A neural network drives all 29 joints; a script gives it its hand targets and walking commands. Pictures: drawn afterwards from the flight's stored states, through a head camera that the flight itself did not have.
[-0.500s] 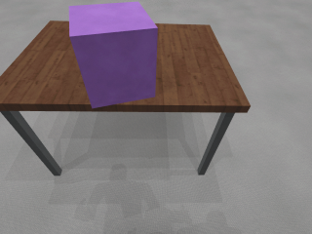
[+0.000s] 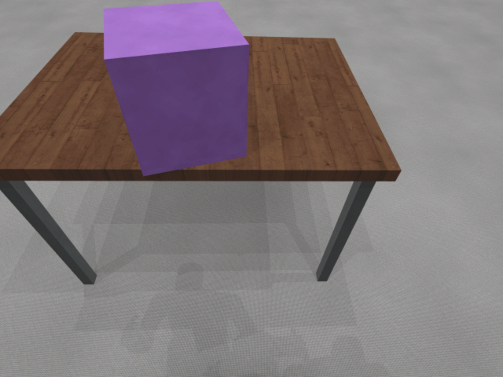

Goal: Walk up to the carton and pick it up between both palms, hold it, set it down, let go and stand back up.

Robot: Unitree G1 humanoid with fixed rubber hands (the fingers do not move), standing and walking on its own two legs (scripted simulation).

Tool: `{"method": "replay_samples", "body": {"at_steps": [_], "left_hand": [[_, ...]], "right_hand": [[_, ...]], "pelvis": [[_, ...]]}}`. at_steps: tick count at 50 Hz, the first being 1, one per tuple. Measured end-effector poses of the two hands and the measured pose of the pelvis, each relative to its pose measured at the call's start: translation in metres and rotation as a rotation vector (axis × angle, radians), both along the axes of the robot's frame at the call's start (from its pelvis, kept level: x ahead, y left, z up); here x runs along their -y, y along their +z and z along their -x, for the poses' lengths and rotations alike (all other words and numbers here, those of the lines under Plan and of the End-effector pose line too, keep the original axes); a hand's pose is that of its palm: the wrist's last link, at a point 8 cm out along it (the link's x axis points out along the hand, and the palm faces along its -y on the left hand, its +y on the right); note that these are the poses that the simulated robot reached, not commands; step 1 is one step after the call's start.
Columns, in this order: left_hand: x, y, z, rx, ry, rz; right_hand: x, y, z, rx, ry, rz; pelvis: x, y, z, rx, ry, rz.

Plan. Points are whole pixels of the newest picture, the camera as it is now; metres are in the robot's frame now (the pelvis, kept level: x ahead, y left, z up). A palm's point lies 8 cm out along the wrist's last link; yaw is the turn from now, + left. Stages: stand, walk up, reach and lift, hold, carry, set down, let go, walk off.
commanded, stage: walk up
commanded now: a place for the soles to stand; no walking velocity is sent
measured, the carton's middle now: (180, 88) +0.73 +0.17 +0.09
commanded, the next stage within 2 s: none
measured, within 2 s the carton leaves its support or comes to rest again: neither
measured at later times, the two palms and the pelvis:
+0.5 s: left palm out of the picture +0.13 +0.43 -0.09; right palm out of the picture +0.11 -0.21 -0.08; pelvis +0.06 +0.11 +0.00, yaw +1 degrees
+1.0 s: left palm out of the picture +0.26 +0.46 -0.06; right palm (350, 313) +0.27 -0.18 -0.09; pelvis +0.21 +0.13 +0.01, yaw +3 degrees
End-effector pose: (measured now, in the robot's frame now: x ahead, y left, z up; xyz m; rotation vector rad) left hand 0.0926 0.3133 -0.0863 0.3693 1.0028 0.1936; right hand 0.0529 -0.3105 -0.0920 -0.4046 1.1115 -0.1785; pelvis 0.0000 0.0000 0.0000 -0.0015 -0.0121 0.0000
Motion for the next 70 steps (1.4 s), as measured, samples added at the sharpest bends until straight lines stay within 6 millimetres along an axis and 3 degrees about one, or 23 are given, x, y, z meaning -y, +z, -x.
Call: {"method": "replay_samples", "body": {"at_steps": [7, 12, 16, 20, 24, 27, 34, 42, 47, 51, 56, 64, 70], "left_hand": [[-0.004, 0.005, 0.002, 0.01, 0.002, -0.005], [-0.031, 0.013, 0.018, -0.004, 0.043, -0.026], [-0.061, 0.008, 0.019, -0.01, 0.067, -0.021], [-0.094, -0.015, -0.001, -0.026, 0.05, -0.011], [-0.109, -0.009, -0.029, -0.017, 0.033, -0.002], [-0.118, -0.003, -0.044, -0.014, 0.028, 0.0], [-0.127, 0.002, -0.082, -0.024, 0.024, 0.004], [-0.121, 0.007, -0.143, 0.008, 0.009, -0.026], [-0.134, 0.023, -0.16, 0.019, 0.039, -0.05], [-0.15, 0.02, -0.173, 0.009, 0.05, -0.044], [-0.167, -0.006, -0.189, -0.053, 0.059, -0.017], [-0.168, -0.007, -0.207, -0.086, 0.054, -0.008], [-0.165, -0.005, -0.224, -0.063, 0.04, -0.007]], "right_hand": [[-0.002, 0.001, -0.005, -0.026, 0.011, -0.022], [-0.019, 0.007, -0.029, -0.026, 0.06, -0.03], [-0.044, 0.011, -0.052, -0.008, 0.09, -0.022], [-0.072, 0.001, -0.06, 0.015, 0.075, 0.007], [-0.095, 0.006, -0.054, -0.019, 0.038, -0.004], [-0.104, 0.012, -0.063, -0.033, 0.032, 0.002], [-0.114, 0.012, -0.102, -0.04, 0.035, -0.006], [-0.11, -0.002, -0.161, -0.04, 0.032, -0.036], [-0.121, 0.002, -0.201, -0.02, 0.061, -0.045], [-0.136, 0.003, -0.222, -0.017, 0.07, -0.038], [-0.158, -0.004, -0.232, -0.016, 0.041, -0.008], [-0.162, 0.001, -0.252, -0.025, 0.029, 0.004], [-0.161, 0.003, -0.271, 0.012, 0.032, 0.009]], "pelvis": [[-0.003, 0.003, -0.006, 0.003, 0.005, -0.004], [-0.025, 0.008, -0.018, 0.02, 0.037, -0.012], [-0.054, 0.005, -0.032, 0.042, 0.055, 0.0], [-0.087, -0.012, -0.045, 0.044, 0.035, 0.014], [-0.104, -0.003, -0.061, 0.038, 0.026, 0.022], [-0.113, 0.003, -0.074, 0.031, 0.025, 0.022], [-0.122, 0.005, -0.114, 0.023, 0.027, 0.02], [-0.113, 0.0, -0.172, 0.025, 0.024, 0.015], [-0.123, 0.009, -0.199, 0.038, 0.052, -0.003], [-0.138, 0.008, -0.215, 0.034, 0.06, 0.003], [-0.158, -0.005, -0.231, 0.023, 0.048, 0.008], [-0.16, -0.001, -0.25, -0.004, 0.042, 0.015], [-0.158, 0.0, -0.253, -0.01, 0.035, 0.021]]}}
